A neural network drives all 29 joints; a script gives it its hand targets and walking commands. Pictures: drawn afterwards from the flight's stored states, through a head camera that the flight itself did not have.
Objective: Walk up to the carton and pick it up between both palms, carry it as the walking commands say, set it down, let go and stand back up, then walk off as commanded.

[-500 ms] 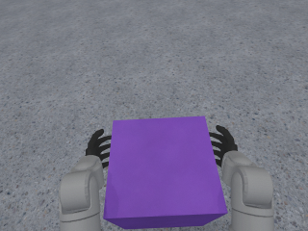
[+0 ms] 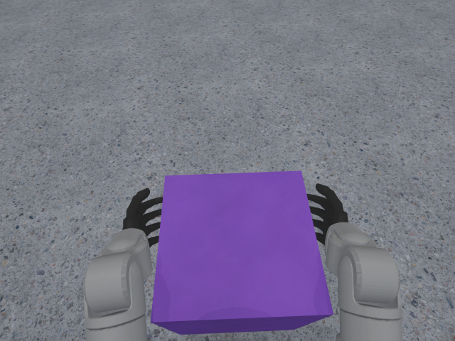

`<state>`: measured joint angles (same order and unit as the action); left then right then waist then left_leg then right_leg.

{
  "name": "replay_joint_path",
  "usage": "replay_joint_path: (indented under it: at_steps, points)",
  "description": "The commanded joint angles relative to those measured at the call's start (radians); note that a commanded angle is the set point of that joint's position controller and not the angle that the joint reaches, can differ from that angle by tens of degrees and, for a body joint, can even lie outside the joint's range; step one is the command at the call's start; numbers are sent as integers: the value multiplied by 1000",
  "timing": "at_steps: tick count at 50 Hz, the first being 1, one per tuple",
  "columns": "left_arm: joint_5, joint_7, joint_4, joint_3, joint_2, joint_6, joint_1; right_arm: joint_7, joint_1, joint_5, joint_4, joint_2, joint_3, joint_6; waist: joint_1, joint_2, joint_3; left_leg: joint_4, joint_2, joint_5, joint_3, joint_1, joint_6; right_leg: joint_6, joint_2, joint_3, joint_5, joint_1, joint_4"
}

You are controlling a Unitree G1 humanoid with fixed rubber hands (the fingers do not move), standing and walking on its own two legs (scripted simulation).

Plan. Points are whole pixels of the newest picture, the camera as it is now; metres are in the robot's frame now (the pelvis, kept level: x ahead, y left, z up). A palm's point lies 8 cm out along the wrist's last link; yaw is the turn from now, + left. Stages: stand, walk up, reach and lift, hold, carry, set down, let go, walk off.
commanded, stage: carry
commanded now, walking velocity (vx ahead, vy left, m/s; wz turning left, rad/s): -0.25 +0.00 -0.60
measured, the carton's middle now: (235, 260) +0.27 +0.02 +0.01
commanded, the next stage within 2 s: none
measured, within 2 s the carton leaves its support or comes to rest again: neither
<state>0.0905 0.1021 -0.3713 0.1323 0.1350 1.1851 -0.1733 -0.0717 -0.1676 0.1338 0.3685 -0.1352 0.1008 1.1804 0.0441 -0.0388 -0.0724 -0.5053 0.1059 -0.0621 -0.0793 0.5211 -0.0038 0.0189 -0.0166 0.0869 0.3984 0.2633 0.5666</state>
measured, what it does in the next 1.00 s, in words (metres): walks backwards: right foot, then left foot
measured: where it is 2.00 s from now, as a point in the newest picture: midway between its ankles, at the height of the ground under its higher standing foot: outside the picture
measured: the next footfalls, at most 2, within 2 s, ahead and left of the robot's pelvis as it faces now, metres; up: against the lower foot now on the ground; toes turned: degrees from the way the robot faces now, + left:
right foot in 0.02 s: -0.02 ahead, -0.12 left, +0.00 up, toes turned -5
left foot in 0.40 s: -0.20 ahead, +0.12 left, +0.00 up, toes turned -16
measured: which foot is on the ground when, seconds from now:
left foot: down 0.00-0.02, up 0.04-0.38, down 0.40-1.00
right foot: up 0.00-0.00, down 0.02-0.40, up 0.42-0.70, down 0.72-1.00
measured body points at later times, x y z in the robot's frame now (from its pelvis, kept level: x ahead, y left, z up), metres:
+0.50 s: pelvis -0.23 +0.02 +0.01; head -0.24 +0.04 +0.46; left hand +0.05 +0.13 +0.07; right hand +0.00 -0.17 +0.08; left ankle -0.24 +0.12 -0.73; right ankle -0.15 -0.10 -0.68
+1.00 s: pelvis -0.36 +0.01 +0.00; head -0.38 +0.01 +0.45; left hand -0.06 +0.09 +0.08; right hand -0.15 -0.21 +0.08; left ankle -0.24 +0.12 -0.73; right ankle -0.36 -0.10 -0.73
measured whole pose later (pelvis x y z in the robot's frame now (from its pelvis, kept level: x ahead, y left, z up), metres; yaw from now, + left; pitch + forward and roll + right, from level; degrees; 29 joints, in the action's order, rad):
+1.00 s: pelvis -0.36 +0.01 +0.00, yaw -12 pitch +1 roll +0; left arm 0.13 0.09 -0.31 0.08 0.13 1.20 -0.11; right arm -0.08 -0.10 0.11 0.33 -0.13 0.11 1.21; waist -0.05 -0.01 -0.10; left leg -0.53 0.08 -0.17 -0.13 0.41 0.03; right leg -0.01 0.03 0.08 0.28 0.33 0.59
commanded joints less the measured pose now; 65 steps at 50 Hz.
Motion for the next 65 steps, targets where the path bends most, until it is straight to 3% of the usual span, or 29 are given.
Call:
replay_joint_path:
  at_steps: [1, 2, 3, 5, 7, 11, 15, 17, 19, 20, 21, 22, 23, 24, 27, 29, 32, 33, 35, 36, 37, 38, 39, 41, 43, 47, 52, 58, 65]
  points:
    - [-434, -286, -39, -770, 916, 17, -390, 218, -320, -364, 36, -878, -681, 4, -43, 16, -313, -70, 95, -46, 120, -150, -26, -19, 181, -182, -188, -147, -299]
    - [-407, -290, 7, -740, 939, 2, -337, 218, -370, -370, 97, -875, -714, 7, -30, 408, -254, -224, -41, -467, -52, 80, 56, -160, 459, -441, -616, -119, -245]
    - [-436, -294, -82, -758, 947, -9, -415, 219, -427, -396, 118, -919, -733, -7, -32, 341, -230, -498, -35, -554, 26, 103, 54, -204, 463, -389, -909, -42, -189]
    - [-433, -295, -112, -754, 932, -11, -437, 225, -473, -445, 139, -947, -773, -21, -39, 173, -235, -702, -57, -429, 88, 89, 33, -145, 332, -255, -704, -1, -163]
    - [-422, -285, -135, -743, 906, -15, -435, 221, -488, -469, 172, -934, -782, -24, -46, 177, -246, -766, -67, -324, 68, 114, 32, -127, 268, -225, -550, -15, -145]
    - [-384, -271, -110, -713, 869, -3, -340, 212, -441, -472, 174, -887, -789, -1, -35, 223, -262, -565, -97, -388, 31, 84, 58, -128, 247, -327, -436, -76, -172]
    - [-358, -270, -60, -697, 839, 8, -311, 216, -400, -456, 105, -884, -781, 20, -24, 253, -311, -346, -129, -471, 27, -20, 46, -146, 261, -419, -356, -116, -239]
    - [-355, -270, -55, -701, 842, 8, -322, 221, -406, -456, 86, -890, -776, 20, -25, 280, -340, -161, -157, -479, -11, -156, 23, -114, 239, -395, -239, -76, -302]
    - [-356, -268, -53, -712, 851, 5, -335, 228, -399, -451, 62, -900, -767, 16, -40, 309, -361, 163, -182, -378, -96, -366, 1, -17, 179, -310, -171, -27, -351]
    - [-352, -268, -44, -718, 851, 3, -339, 232, -395, -452, 46, -908, -762, 11, -43, 230, -347, 268, -126, -348, -37, -494, -11, 32, 136, -260, -130, 66, -298]
    - [-360, -270, -53, -730, 853, -4, -362, 237, -395, -444, 41, -904, -750, 2, -54, 50, -314, 308, 37, -489, 155, -580, -64, 93, 41, -157, -94, 261, -185]
    - [-384, -272, -107, -762, 856, -8, -428, 240, -401, -436, 51, -917, -736, -16, -61, -240, -230, 336, 337, -558, 433, -325, -171, 67, -16, -15, 87, 344, 199]
    - [-384, -269, -102, -782, 895, -10, -473, 247, -414, -446, 73, -927, -736, -15, -52, -164, -147, 350, 387, -399, 367, -214, -206, 40, 35, -77, 49, 358, 432]
    - [-392, -268, -98, -791, 907, -14, -492, 252, -429, -448, 73, -928, -730, -13, -46, -84, -132, 319, 316, -366, 274, -135, -173, 23, 45, -104, -8, 306, 533]
    - [-416, -262, -104, -802, 877, -16, -497, 246, -443, -449, 98, -886, -703, -14, -39, -112, -131, 233, 135, -227, 55, -177, -82, 21, 29, -57, -108, 281, 554]
    - [-431, -257, -107, -815, 862, -6, -481, 237, -401, -431, 81, -859, -684, -11, -45, -136, -156, 179, 104, -169, 54, -251, -81, 29, 20, -16, -59, 248, 368]
    - [-426, -257, -61, -810, 848, 15, -439, 230, -353, -395, 39, -821, -664, 7, -59, -174, -222, 132, 181, -18, 168, -348, -121, 19, -1, 23, 72, 195, 128]
    - [-420, -259, -40, -802, 852, 20, -421, 229, -347, -385, 28, -817, -662, 12, -54, -173, -245, 100, 191, 50, 179, -372, -120, 13, -4, 32, 60, 159, 22]
    - [-412, -265, 1, -787, 857, 26, -406, 230, -347, -371, -4, -810, -659, 18, -45, -148, -292, 27, 170, 156, 153, -328, -61, 16, 38, 20, -137, -18, -208]
    - [-409, -268, 5, -781, 861, 25, -415, 232, -350, -372, -22, -817, -659, 18, -47, -88, -313, -28, 150, 114, 129, -264, -20, 20, 114, -67, -167, -110, -264]
    - [-400, -271, 32, -770, 881, 21, -417, 234, -360, -368, -30, -831, -667, 16, -57, 30, -308, -41, 88, 57, 98, -173, 30, -5, 223, -173, -422, -152, -184]
    - [-385, -269, 44, -754, 900, 3, -390, 238, -400, -393, 5, -848, -696, 11, -57, 159, -277, -47, 42, -133, 16, -159, 59, -50, 289, -204, -575, -90, -143]
    - [-391, -268, 12, -756, 902, -6, -423, 241, -433, -418, 27, -871, -716, 3, -58, 188, -260, -52, 31, -211, -4, -168, 64, -63, 283, -185, -529, -47, -145]
    - [-383, -264, -22, -746, 901, -13, -434, 246, -494, -454, 74, -890, -754, -1, -54, 140, -223, -38, 14, -187, -20, -204, 63, -55, 251, -161, -242, 42, -184]
    - [-360, -257, -20, -733, 891, -15, -412, 250, -508, -470, 89, -884, -770, 2, -53, 146, -205, -18, 12, -159, -26, -244, 58, -44, 225, -136, 33, 109, -227]
    - [-340, -249, -26, -717, 862, -8, -416, 254, -500, -479, 74, -869, -768, 13, -60, 154, -169, -8, -11, -215, -28, -264, 52, -46, 211, -150, 227, 182, -262]
    - [-349, -249, -20, -724, 860, 8, -439, 253, -473, -463, 33, -863, -734, 20, -62, 100, -162, 34, -9, -260, -6, -270, 44, -39, 187, -136, 215, 201, -223]
    - [-376, -255, -6, -746, 879, 14, -461, 248, -448, -434, -4, -851, -691, 19, -56, 17, -179, 161, 52, -397, 82, -191, 29, -32, 135, -97, 77, 123, -116]
    - [-396, -257, -16, -763, 891, 4, -469, 240, -431, -416, 3, -849, -676, 6, -54, 0, -218, 185, 65, -392, 81, -194, 19, -37, 121, -66, -8, 71, -86]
